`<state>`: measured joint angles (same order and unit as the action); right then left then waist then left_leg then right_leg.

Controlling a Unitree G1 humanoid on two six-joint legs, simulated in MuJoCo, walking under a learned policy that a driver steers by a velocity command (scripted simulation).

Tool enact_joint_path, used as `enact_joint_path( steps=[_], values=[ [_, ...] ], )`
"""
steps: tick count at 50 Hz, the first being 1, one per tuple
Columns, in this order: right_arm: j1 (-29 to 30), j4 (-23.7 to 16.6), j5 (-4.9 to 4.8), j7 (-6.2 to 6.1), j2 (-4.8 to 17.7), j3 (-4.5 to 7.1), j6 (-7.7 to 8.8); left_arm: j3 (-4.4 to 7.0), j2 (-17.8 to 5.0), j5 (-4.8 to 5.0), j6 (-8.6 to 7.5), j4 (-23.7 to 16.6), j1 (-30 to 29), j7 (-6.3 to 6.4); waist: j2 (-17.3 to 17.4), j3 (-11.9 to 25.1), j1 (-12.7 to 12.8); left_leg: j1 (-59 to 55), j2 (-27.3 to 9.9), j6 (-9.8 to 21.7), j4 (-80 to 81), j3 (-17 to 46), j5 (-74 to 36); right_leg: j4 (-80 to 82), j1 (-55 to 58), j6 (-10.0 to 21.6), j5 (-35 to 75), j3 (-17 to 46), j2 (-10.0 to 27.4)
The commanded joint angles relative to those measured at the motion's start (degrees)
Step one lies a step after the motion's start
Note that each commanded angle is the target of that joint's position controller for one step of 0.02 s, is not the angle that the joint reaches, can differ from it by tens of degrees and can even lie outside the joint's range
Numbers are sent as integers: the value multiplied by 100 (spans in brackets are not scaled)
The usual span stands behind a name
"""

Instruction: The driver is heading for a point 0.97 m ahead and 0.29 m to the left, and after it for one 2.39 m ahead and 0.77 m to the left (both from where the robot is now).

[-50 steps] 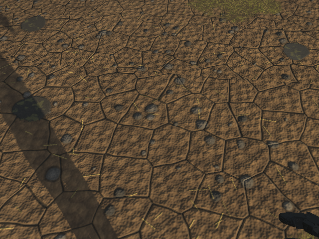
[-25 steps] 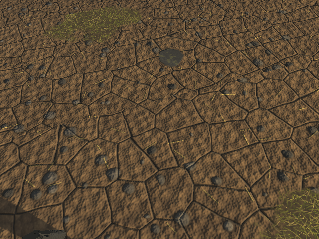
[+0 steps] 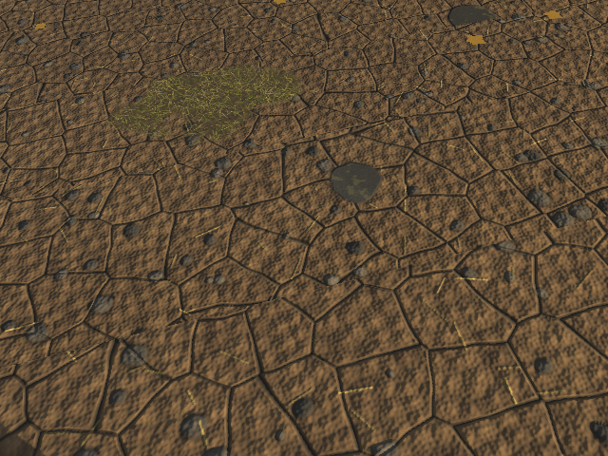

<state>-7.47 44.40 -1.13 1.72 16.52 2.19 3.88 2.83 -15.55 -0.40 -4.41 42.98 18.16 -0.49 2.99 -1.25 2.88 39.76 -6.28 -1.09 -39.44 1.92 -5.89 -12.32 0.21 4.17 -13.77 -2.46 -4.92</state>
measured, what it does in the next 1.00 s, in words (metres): walks ahead, turning left: left foot, then right foot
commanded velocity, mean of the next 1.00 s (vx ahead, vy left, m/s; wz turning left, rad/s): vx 0.50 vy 0.00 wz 0.47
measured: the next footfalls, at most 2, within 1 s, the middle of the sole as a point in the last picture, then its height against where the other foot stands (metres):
left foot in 0.16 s outside the picture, level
right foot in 0.62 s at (345, 418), level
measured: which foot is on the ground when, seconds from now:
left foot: up 0.00-0.14, down 0.16-0.62, up 0.64-1.00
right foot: down 0.00-0.18, up 0.20-0.60, down 0.62-1.00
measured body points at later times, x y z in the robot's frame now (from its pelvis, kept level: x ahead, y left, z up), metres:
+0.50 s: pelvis +0.29 +0.06 +0.00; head +0.32 +0.08 +0.45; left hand +0.42 +0.36 -0.08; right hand +0.44 -0.19 -0.11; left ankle +0.24 +0.13 -0.74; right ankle +0.50 -0.07 -0.69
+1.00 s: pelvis +0.54 +0.12 +0.00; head +0.57 +0.13 +0.45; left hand +0.40 +0.36 -0.13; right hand +0.84 +0.01 -0.09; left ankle +0.60 +0.33 -0.70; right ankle +0.53 -0.02 -0.74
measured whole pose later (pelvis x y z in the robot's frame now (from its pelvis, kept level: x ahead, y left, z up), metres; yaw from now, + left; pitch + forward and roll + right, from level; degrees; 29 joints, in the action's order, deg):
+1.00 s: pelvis +0.54 +0.12 +0.00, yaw +32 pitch +2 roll -2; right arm -8.7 36.2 -1.0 1.2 16.3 3.1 1.3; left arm 3.7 -15.6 0.4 -4.3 48.8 21.3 -0.6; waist 2.4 -1.6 5.3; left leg 37.1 -5.1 0.2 -41.7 3.7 3.9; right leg -16.8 -2.1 0.5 -16.1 -6.8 -0.7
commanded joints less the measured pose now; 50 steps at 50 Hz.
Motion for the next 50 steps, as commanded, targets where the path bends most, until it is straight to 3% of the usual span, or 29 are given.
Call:
enact_joint_path(
  steps=[1,4,6,7,8,9,10,11,12,13,14,15,18,20,23,25,28,30,31,32,33,34,35,36,37,40,45,48,50],
  values=[
    [768,-583,-38,104,319,41,96,275,-949,32,-47,-88,190,36,-503,-361,220,39,142,159,467,-9,-161,395,-9,677,1751,253,1755],
    [874,-752,-6,226,336,48,111,308,-996,74,62,23,202,80,-557,-325,174,171,301,382,682,-174,570,-72,662,537,2743,113,1955],
    [494,-753,33,247,512,136,86,349,-1158,76,141,-12,52,152,-792,64,-90,-537,655,586,641,-543,1195,-848,814,360,4785,-86,1908],
    [-58,-654,38,227,704,247,65,354,-1204,76,199,-40,-19,199,-845,440,-409,-1291,892,723,662,-712,1349,-1673,742,244,5649,-230,1808],
    [-880,-488,24,169,985,400,51,320,-1166,79,232,-77,-62,251,-698,899,-862,-2622,988,933,890,-597,992,-2906,117,33,5499,-447,1600],
    [-1645,-429,42,77,1604,587,13,200,-839,-31,149,-291,311,273,239,1658,-935,-4779,-278,1648,800,1440,804,-5020,-1852,-301,3375,-548,1101],
    [-1582,-498,-72,84,1530,532,38,10,-358,-111,-21,-341,549,163,1145,2340,-662,-6184,-1286,2542,1686,4288,1511,-6683,-3712,-594,-1710,250,-75],
    [-1637,-503,-50,70,1159,422,24,118,-863,87,-213,-438,84,42,573,2242,-972,-6194,-1167,2282,2002,4103,2184,-6975,-4343,-442,-1648,1057,309],
    [-1418,-539,-15,36,983,381,18,107,-909,248,-311,-621,-395,-6,257,1470,-949,-5485,-983,2045,2071,3303,2170,-6727,-4561,-348,-1274,933,563],
    [-1073,-600,20,26,905,352,12,89,-852,169,-361,-690,-618,18,-264,831,-723,-4535,-767,1910,2183,2753,1659,-6139,-4484,-326,-953,842,783],
    [-801,-677,52,4,731,299,19,145,-907,42,-331,-679,-649,63,-313,593,-513,-3867,-586,1824,2285,2359,1107,-5626,-4120,-354,-741,830,966],
    [-649,-775,110,-15,695,277,10,158,-884,4,-265,-689,-553,68,-139,461,-344,-3375,-450,1852,2410,2209,722,-5445,-3791,-416,-640,820,1010],
    [-586,-802,92,-96,802,320,9,117,-687,-55,-89,-679,-404,116,-20,323,-176,-2614,-244,1913,2585,1712,30,-4663,-3514,-693,-410,623,1009],
    [-661,-766,60,-175,934,366,-22,51,-534,-73,-65,-772,-779,135,-9,219,-277,-2291,-12,1756,2567,1358,-52,-3832,-3366,-831,343,525,910],
    [-907,-689,-3,-254,937,376,-117,-6,-392,-28,-131,-866,-1392,92,160,244,-562,-2141,247,1455,2377,1204,376,-2590,-2862,-881,1608,473,608],
    [-1129,-621,-30,-271,950,387,-180,14,-468,38,-168,-920,-1652,39,193,267,-679,-2327,163,1389,2188,1475,731,-2163,-2702,-852,1760,541,475],
    [-1286,-595,-39,-286,908,382,-249,120,-683,83,-227,-955,-1681,-41,305,249,-605,-2796,-39,1289,1729,2112,1259,-1715,-2528,-666,1264,719,430],
    [-1143,-661,-21,-286,819,367,-268,215,-787,97,-280,-825,-1190,-45,422,320,-273,-2815,29,1130,1304,2289,1353,-1405,-1850,-433,1051,637,435],
    [-1133,-715,0,-275,594,291,-247,294,-947,33,-306,-750,-688,-9,327,670,-16,-2585,269,940,613,2086,1370,-1368,-953,-205,970,846,757],
    [-1258,-812,82,-260,206,156,-225,382,-1271,-31,-311,-690,115,40,-496,1417,244,-1919,711,680,-1070,1450,2364,-1355,425,153,675,1910,1814],
    [-1985,-988,-114,-255,120,108,-180,479,-1633,-60,-216,-464,487,-14,-2504,1853,-116,-48,1253,389,-2730,812,4169,-698,1660,1023,-1051,4625,2881],
    [-1891,-800,-128,-266,730,235,-183,372,-1077,84,-196,-591,292,-34,-1642,1282,41,578,794,279,-3418,911,3828,-453,1341,916,-2240,4747,2834],
    [-1290,-863,-83,-256,931,313,-217,296,-816,100,-156,-586,129,-6,-1104,638,192,741,646,231,-3612,775,3264,-443,753,691,-1997,3822,2588],
    [-1053,-906,-37,-265,843,312,-249,248,-740,37,-131,-604,-104,2,-733,328,96,557,489,190,-3524,661,2848,-368,152,579,-1230,3119,2336],
    [-907,-970,-2,-246,777,331,-252,215,-632,10,-114,-554,-266,15,-750,78,10,475,348,161,-3281,676,2576,-268,-244,561,-637,2608,2126],
    [-976,-1001,-76,-177,499,309,-321,186,-498,1,-169,-412,-367,26,-1013,25,-174,76,100,111,-2840,474,2327,43,-692,569,269,1611,1874],
    [-471,-1118,11,-153,205,164,-281,288,-814,13,-170,-36,-189,-23,-654,-63,-104,145,72,66,-1234,444,1485,203,-553,755,1513,845,1897],
    [10,-1195,25,-47,99,79,-180,297,-939,100,-77,150,-97,1,-651,-168,52,-326,146,120,-158,21,779,154,-656,660,1814,357,1773],
    [463,-1367,-4,40,125,91,-96,313,-1078,134,-28,342,168,20,-637,-228,183,-526,266,183,251,-150,627,131,-521,628,1923,318,1825]
  ],
)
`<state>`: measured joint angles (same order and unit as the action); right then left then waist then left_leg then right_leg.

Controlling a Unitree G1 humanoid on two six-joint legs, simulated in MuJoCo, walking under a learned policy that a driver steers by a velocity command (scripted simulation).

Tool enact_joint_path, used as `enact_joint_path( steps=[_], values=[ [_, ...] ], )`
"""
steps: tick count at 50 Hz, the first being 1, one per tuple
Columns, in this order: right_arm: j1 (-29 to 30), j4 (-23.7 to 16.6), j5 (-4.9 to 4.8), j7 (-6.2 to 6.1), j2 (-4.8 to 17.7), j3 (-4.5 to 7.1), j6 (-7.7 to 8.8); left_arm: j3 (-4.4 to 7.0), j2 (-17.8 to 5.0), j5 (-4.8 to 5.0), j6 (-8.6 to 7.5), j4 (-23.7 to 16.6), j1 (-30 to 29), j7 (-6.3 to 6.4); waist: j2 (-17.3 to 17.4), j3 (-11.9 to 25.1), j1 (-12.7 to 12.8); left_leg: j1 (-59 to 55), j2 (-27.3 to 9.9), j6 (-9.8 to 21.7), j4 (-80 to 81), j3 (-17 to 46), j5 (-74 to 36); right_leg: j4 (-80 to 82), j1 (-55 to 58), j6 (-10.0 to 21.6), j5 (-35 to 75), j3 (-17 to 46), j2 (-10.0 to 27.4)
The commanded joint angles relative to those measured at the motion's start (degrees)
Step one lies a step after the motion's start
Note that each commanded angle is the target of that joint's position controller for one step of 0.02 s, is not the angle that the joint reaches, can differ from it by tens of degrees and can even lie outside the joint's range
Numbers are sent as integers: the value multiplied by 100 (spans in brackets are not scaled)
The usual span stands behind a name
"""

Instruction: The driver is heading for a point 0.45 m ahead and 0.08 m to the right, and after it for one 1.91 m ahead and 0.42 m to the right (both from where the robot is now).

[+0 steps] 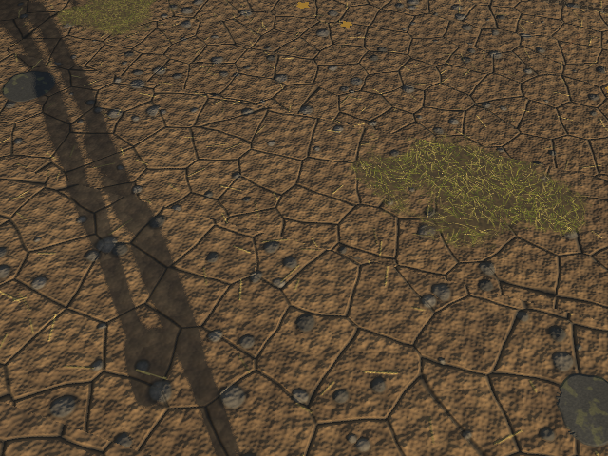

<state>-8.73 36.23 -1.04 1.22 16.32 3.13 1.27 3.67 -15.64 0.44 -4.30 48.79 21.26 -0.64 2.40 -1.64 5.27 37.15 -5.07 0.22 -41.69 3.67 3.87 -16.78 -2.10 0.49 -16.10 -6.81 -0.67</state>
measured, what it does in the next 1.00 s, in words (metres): goes down, turning right: left foot, then right foot 0.16 m lower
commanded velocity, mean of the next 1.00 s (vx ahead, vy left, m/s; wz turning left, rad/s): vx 0.50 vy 0.00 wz -0.31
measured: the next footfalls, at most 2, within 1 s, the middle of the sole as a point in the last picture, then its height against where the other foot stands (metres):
left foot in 0.12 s outside the picture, level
right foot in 0.80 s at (417, 443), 0.16 m lower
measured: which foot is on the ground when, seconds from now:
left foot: up 0.00-0.10, down 0.12-0.80, up 0.82-1.00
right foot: down 0.00-0.12, up 0.14-0.78, down 0.80-1.00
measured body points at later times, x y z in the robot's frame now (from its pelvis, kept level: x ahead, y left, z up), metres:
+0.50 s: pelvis +0.25 +0.05 +0.00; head +0.26 +0.06 +0.45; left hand +0.40 +0.32 -0.12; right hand +0.27 -0.23 -0.12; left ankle +0.19 +0.14 -0.74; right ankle +0.40 -0.16 -0.67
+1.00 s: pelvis +0.55 -0.09 -0.17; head +0.59 -0.10 +0.28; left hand +0.72 +0.12 -0.31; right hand +0.55 -0.38 -0.28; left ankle +0.63 +0.07 -0.79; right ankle +0.53 -0.17 -0.90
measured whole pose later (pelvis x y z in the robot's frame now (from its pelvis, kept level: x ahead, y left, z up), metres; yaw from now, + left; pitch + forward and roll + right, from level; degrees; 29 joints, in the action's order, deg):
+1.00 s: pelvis +0.55 -0.09 -0.17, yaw -25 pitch +2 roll -2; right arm -12.5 42.9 -0.3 -1.9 14.1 2.3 5.3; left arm 3.1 -13.3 0.0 -1.5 49.8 15.2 -1.1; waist 1.3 -3.1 -0.5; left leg 38.8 -7.1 -4.3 -75.1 5.3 22.0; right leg -33.2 -19.5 5.2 -15.5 2.4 -7.8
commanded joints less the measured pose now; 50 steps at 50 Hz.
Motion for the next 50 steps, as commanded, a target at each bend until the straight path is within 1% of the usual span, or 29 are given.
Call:
enact_joint_path(
  steps=[1,4,6,7,8,9,10,11,12,14,20,21,23,24,27,33,36,38,39,40,41,42,43,44,45,46,47,48,50],
  values=[
    [669,-606,-21,117,169,4,181,231,-1093,82,-7,-159,-58,33,-607,-185,-57,-263,164,120,633,-347,-228,524,-87,980,2169,758,1481],
    [320,-588,3,149,357,103,199,244,-1157,97,93,17,-52,42,-787,48,-407,-979,359,376,701,-532,347,-42,188,874,3311,610,1591],
    [-1149,-150,37,72,842,376,183,163,-1028,71,117,47,-173,107,-614,821,-1194,-3218,519,659,1035,-557,-191,-1771,-464,512,3937,176,1159],
    [-1837,-99,60,-11,1439,523,144,34,-728,-169,61,-91,139,111,501,1559,-1265,-4928,-760,1196,976,1172,-506,-3852,-1895,221,1520,15,645],
    [-1747,-145,62,33,1445,446,178,-122,-262,-76,-45,-80,655,29,1564,2248,-950,-5700,-1640,1954,1942,3496,832,-5390,-3361,77,-1807,828,-138],
    [-1658,-124,55,75,923,321,205,75,-941,170,-101,-54,192,-18,864,1756,-1135,-5204,-1526,1732,2239,3162,1156,-5869,-3838,159,-1607,1344,123],
    [-1299,-113,52,88,767,252,232,152,-1106,283,-97,-175,-217,-1,573,984,-1043,-4391,-1407,1593,2325,2273,597,-5875,-3949,216,-1093,1253,321],
    [-1004,-105,74,120,579,193,269,151,-1012,214,-42,-139,-298,48,230,691,-863,-3753,-1208,1491,2452,1663,-17,-5673,-3712,180,-691,1265,529],
    [-755,-70,92,137,422,166,317,166,-893,129,34,-110,-246,82,286,478,-686,-3281,-1032,1397,2620,1171,-265,-5355,-3486,142,-348,1334,693],
    [-557,49,117,148,245,163,436,167,-683,171,201,-48,-65,83,215,343,-472,-2850,-908,1302,3020,792,-32,-4905,-3094,84,89,1484,843],
    [-904,544,186,-49,586,342,529,190,-449,46,355,-133,-188,25,-106,306,-463,-3248,-1106,1375,2967,-35,-1147,-4481,-3900,-35,1417,1708,745],
    [-853,556,143,-123,479,308,561,293,-634,156,293,-247,-520,4,-28,44,-439,-3428,-990,1099,3024,-164,-431,-3990,-4256,32,1800,1938,735],
    [-1082,716,115,-205,476,324,604,306,-587,134,214,-402,-1018,-31,76,-223,-619,-3721,-1063,977,2997,-264,-166,-3598,-4705,97,2240,1912,649],
    [-1046,765,100,-284,521,325,576,314,-568,88,187,-524,-1258,-50,15,-445,-578,-3248,-792,850,2980,-715,-9,-2911,-4377,57,2862,1751,551],
    [-1322,926,137,-405,489,329,524,237,-319,-20,187,-619,-1505,-184,-24,-407,-771,-3064,-849,771,2384,-1110,363,-2423,-3933,124,3906,1397,470],
    [-1899,1041,75,-465,480,340,366,99,-119,81,293,-1026,-2521,-512,-67,-834,-1297,-3892,-1283,529,989,-1154,593,-1475,-4610,246,3890,1119,490],
    [-1842,1003,-14,-480,436,254,230,27,2,105,309,-969,-2598,-610,-81,-733,-1298,-3457,-1307,316,245,-1418,208,-1094,-3690,290,3951,736,464],
    [-1807,990,-50,-436,679,271,181,156,-249,29,321,-556,-1644,-515,-42,-265,-879,-3320,-1189,202,-1088,-1547,-1214,-894,-2260,375,3816,379,195],
    [-1779,1048,-77,-382,789,282,181,301,-508,20,341,-242,-739,-409,9,224,-413,-2981,-1133,143,-2291,-1555,-1897,-940,-976,508,3709,161,-7],
    [-1548,1185,-108,-288,836,293,271,493,-825,22,408,17,111,-287,-373,743,330,-2042,-701,-120,-4047,-1680,-1613,-477,959,897,4551,172,44],
    [-1958,1038,22,-232,308,248,380,492,-1419,-76,344,187,305,-217,-1804,692,72,635,170,-469,-7009,-1371,4507,-1789,2837,1455,6716,1181,747],
    [-2289,759,-50,-158,410,82,577,427,-1615,-83,198,47,707,-228,-1851,2502,77,1364,222,-579,-7738,-17,4703,-2955,4326,2538,7754,2679,1814],
    [-1670,443,-176,-139,612,94,651,436,-1444,32,221,28,983,-206,-1165,3125,391,1652,119,-611,-7182,321,4431,-2208,4288,2887,6207,3236,2049],
    [-1287,165,-315,-147,416,3,706,436,-1455,81,289,240,1258,-120,-1071,3045,232,2362,-8,-410,-6829,323,3860,-1175,4043,2753,2646,4181,2188],
    [-783,209,-246,-276,512,21,650,321,-1083,102,325,-40,396,-82,-7,2071,-4,2370,-134,-287,-6202,-10,2988,-357,2646,2323,478,4400,2020],
    [-939,262,-265,-333,717,94,611,222,-996,-25,194,-393,-472,-37,-102,1566,-440,1934,-286,-189,-5018,477,1829,-322,1167,2398,529,4832,2390],
    [-1012,434,-61,-371,843,125,507,166,-779,-90,89,-597,-1012,-63,74,996,-655,1368,-402,-213,-4590,556,1844,-357,-18,2341,1101,4753,2243],
    [-953,456,120,-368,670,168,414,138,-704,-25,90,-627,-1351,-33,179,323,-884,605,-500,-430,-3317,474,1584,-225,-1457,2077,1628,3693,1633],
    [-595,297,280,-338,319,58,447,179,-820,-49,79,-683,-1518,107,-339,33,-888,-674,-348,-621,-1347,46,1007,-130,-2785,1761,2501,2521,826]
  ],
)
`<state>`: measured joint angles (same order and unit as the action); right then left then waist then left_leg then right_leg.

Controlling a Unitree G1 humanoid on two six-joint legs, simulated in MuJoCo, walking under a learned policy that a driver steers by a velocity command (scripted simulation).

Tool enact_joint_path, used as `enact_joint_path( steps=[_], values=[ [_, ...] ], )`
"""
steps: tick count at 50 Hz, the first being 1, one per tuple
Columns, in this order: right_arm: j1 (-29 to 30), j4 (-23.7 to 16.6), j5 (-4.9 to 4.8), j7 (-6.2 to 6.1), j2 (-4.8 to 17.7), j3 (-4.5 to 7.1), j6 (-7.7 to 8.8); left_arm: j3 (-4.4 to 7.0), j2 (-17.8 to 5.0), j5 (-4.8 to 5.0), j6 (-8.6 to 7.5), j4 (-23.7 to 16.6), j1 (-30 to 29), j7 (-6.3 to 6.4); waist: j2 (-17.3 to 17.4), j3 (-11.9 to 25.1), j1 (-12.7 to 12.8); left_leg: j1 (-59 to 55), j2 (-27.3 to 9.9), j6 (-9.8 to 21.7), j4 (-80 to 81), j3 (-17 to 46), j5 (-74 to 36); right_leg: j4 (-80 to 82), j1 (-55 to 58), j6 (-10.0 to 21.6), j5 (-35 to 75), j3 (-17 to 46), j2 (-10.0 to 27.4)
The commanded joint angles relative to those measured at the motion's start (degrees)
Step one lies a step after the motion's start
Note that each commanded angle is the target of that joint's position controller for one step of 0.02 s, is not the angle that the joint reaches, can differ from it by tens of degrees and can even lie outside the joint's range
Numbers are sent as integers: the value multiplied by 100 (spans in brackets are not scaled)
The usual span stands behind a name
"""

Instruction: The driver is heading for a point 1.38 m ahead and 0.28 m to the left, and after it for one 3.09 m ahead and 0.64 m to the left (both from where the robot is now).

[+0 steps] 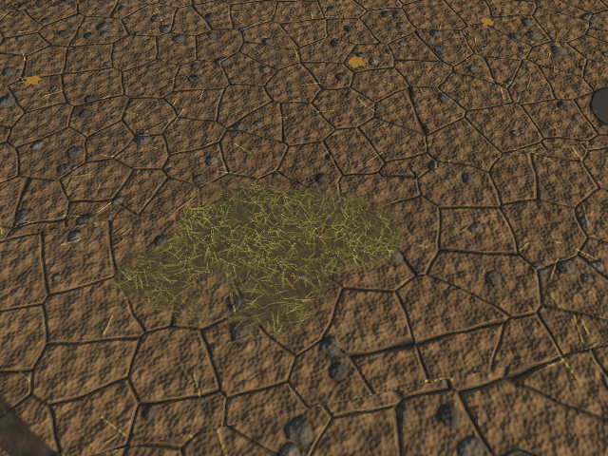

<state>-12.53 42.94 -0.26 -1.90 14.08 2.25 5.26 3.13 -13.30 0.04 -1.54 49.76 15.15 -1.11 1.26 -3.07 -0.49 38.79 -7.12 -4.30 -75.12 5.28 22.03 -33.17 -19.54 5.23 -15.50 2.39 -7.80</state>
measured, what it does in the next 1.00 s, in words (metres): walks ahead: left foot, then right foot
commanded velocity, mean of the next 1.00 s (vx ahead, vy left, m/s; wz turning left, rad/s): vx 0.50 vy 0.00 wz -0.01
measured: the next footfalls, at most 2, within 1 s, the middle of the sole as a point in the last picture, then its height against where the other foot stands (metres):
left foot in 0.18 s outside the picture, level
right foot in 0.68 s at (378, 435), level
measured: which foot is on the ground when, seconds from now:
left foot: up 0.00-0.16, down 0.18-0.70, up 0.72-1.00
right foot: down 0.00-0.22, up 0.24-0.66, down 0.68-1.00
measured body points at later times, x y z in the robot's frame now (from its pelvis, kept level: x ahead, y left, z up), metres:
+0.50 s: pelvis +0.27 +0.05 +0.02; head +0.29 +0.06 +0.47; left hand +0.45 +0.30 -0.09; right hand +0.25 -0.22 -0.10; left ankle +0.25 +0.16 -0.73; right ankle +0.38 -0.13 -0.67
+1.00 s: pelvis +0.52 -0.02 +0.01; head +0.54 -0.02 +0.45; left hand +0.52 +0.25 -0.12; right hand +0.68 -0.29 -0.10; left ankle +0.66 +0.15 -0.68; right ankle +0.44 -0.13 -0.73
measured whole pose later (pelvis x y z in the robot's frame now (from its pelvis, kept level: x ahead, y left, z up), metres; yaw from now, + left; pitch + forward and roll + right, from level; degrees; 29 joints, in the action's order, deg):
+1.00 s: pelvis +0.52 -0.02 +0.01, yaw +4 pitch +2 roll -2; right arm -10.7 44.0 -1.0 2.2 17.1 6.3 2.4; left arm 4.5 -13.5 -0.1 -6.7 52.3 20.3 0.5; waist 2.9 -0.3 2.7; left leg 38.7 -3.7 3.7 -43.2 6.2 -14.5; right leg -26.3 -6.4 0.6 -21.5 -9.6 0.2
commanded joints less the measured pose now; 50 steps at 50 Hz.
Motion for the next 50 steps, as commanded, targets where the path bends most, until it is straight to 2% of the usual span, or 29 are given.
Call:
enact_joint_path(
  steps=[1,3,6,8,9,10,11,12,13,14,15,18,22,25,28,29,32,34,35,36,37,38,41,43,44,45,46,48,50],
  values=[
    [-183,-365,199,25,441,121,91,231,-1005,-4,-178,-721,-760,227,-505,439,-235,-1485,69,-160,2653,-285,-1750,1418,-1121,1106,2599,1100,1187],
    [-44,-320,46,119,387,112,85,243,-964,62,-161,-528,-257,249,-738,738,25,-1879,413,-126,3289,-453,-2640,1338,-620,1000,2335,1029,1250],
    [414,-556,0,200,565,179,37,225,-848,170,-91,-343,239,198,-535,439,208,-1568,441,268,3865,-373,-2167,1014,18,804,1039,1543,1567],
    [447,-627,-10,236,670,257,57,227,-853,141,-35,-322,319,177,-604,218,111,-1668,516,530,4123,-485,-1824,837,237,637,588,1748,1585],
    [102,-543,3,237,735,299,86,210,-799,121,-13,-332,316,178,-630,221,-61,-2005,530,683,4236,-463,-1680,478,277,525,612,1716,1459],
    [-474,-482,52,239,985,396,138,133,-574,76,-21,-344,477,172,-144,537,-243,-2886,148,1000,4320,38,-1789,-604,-17,300,746,1341,1033],
    [-1303,-217,126,265,1450,559,120,47,-251,184,-58,-382,1004,161,1380,1254,-288,-4513,-930,1882,4944,2228,-454,-2721,-1475,-145,-138,482,240],
    [-1806,-73,25,330,1258,530,86,64,-492,202,-85,-381,930,154,1833,1480,-491,-4929,-1531,2175,5941,4206,1379,-3909,-2413,-231,-1775,459,199],
    [-1495,-126,-28,321,960,407,79,201,-902,193,-100,-503,314,147,1022,688,-525,-4510,-1466,1936,6069,3983,1977,-4284,-3002,-159,-1489,653,467],
    [-1114,-223,20,304,914,380,39,206,-896,170,-93,-636,-158,143,454,325,-455,-3931,-1260,1777,6018,3227,1483,-4243,-2968,-162,-1063,442,707],
    [-759,-269,68,298,884,365,5,192,-810,118,-113,-711,-329,135,304,123,-306,-3355,-1035,1719,6022,2551,715,-3829,-2784,-165,-678,374,921],
    [-392,-270,70,251,629,290,-16,196,-609,125,-65,-579,-112,114,570,338,8,-2731,-548,1547,6308,1452,-302,-2802,-1890,-276,-142,259,1258],
    [-660,-1,-32,160,910,383,-7,96,-437,7,-140,-782,-797,142,317,331,-146,-3005,-546,1637,6553,812,-1364,-1219,-1949,-425,836,143,1326],
    [-785,251,-85,109,1029,398,-40,56,-382,17,-223,-946,-1321,78,296,303,-264,-3012,-360,1526,6546,264,-1967,-233,-1537,-517,1710,-13,1164],
    [-1004,462,-63,171,977,400,-84,35,-386,65,-212,-954,-1469,26,470,366,-327,-2942,-353,1563,6385,-41,-2443,-240,-956,-551,1805,-215,1015],
    [-1007,538,-11,165,984,415,-72,90,-512,47,-244,-902,-1294,-30,516,457,-213,-3134,-665,1600,6146,72,-2757,-680,-953,-425,2129,17,1163],
    [-874,521,-119,163,1010,436,-152,149,-652,37,-347,-938,-1237,-161,396,295,-33,-3542,-813,1555,5536,285,-3206,-369,-1049,-122,937,-12,1143],
    [-658,461,-199,170,969,391,-196,343,-942,14,-421,-541,-16,-177,264,808,605,-2922,-372,1372,4068,88,-4226,306,970,54,1126,-389,771],
    [-787,368,-154,184,790,317,-170,491,-1395,-55,-441,-349,810,-148,-368,1333,842,-1862,56,1105,2398,-105,-3271,516,2452,467,1247,515,1613],
    [-1554,383,-64,230,219,174,-78,504,-1611,43,-404,-389,862,-157,-1712,1727,413,20,854,766,434,-271,794,894,3684,1215,933,2439,2816],
    [-1222,341,-215,238,614,275,0,439,-1260,142,-384,-302,1157,-195,-1684,1551,703,796,854,845,-47,267,955,1523,3428,1386,198,3170,2933],
    [-710,173,-337,171,960,392,-24,328,-909,160,-404,-354,740,-197,-1049,857,614,979,566,881,-156,309,482,1594,2754,1147,164,2521,2837],
    [-545,53,-222,130,738,446,-318,186,-495,89,-509,-445,-246,-183,-646,257,60,275,-24,799,784,455,-347,2033,1260,838,651,1289,2534],
    [-427,-48,-173,150,528,402,-401,238,-618,32,-569,-327,-287,-134,-523,202,4,152,-30,739,1184,333,-591,2215,1082,787,1314,832,2508],
    [-486,-7,-71,184,536,413,-407,291,-736,-97,-611,-258,-169,-99,-212,398,33,210,15,728,1156,345,-1137,1912,1314,808,1869,627,2558],
    [-463,-12,-97,228,603,466,-389,279,-750,-117,-650,-282,-130,-82,-157,360,-16,234,106,755,1710,326,-1852,1839,1282,654,1778,131,2232],
    [-164,-60,-136,294,542,461,-307,280,-713,-56,-677,-202,-105,40,-482,286,24,415,124,820,2179,449,-2423,1682,1429,387,1519,-2,2223],
    [323,-220,-58,425,351,389,-199,284,-744,22,-641,-125,45,231,-450,176,147,-258,362,793,3347,52,-4142,1435,729,195,1057,-700,1862],
    [665,-310,-44,577,213,330,-170,256,-681,4,-579,-85,342,316,-383,192,331,-805,549,829,3918,-223,-5091,1040,415,141,517,-933,1901]
  ],
)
